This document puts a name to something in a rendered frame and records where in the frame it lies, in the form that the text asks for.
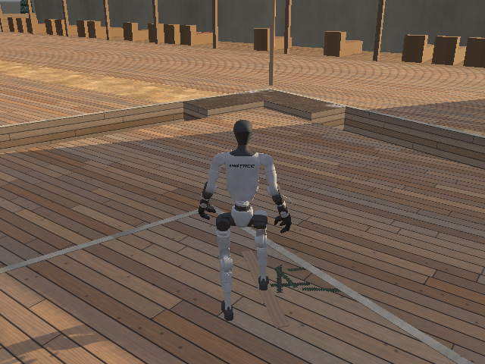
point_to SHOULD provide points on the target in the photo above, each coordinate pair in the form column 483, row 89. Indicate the robot torso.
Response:
column 242, row 175

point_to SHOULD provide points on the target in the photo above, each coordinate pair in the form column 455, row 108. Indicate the left robot hand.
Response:
column 208, row 209

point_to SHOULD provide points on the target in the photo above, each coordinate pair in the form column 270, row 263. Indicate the robot left upper arm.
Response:
column 218, row 160

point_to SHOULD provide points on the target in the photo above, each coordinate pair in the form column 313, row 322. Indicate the right robot forearm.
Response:
column 280, row 203

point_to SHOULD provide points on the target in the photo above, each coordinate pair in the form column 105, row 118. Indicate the robot left thigh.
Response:
column 223, row 229

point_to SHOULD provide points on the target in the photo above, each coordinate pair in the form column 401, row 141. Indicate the right robot hand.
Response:
column 285, row 221

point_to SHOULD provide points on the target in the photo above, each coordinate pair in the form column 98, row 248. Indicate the robot right upper arm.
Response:
column 270, row 173

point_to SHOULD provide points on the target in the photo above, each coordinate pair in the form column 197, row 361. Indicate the left robot forearm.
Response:
column 206, row 197

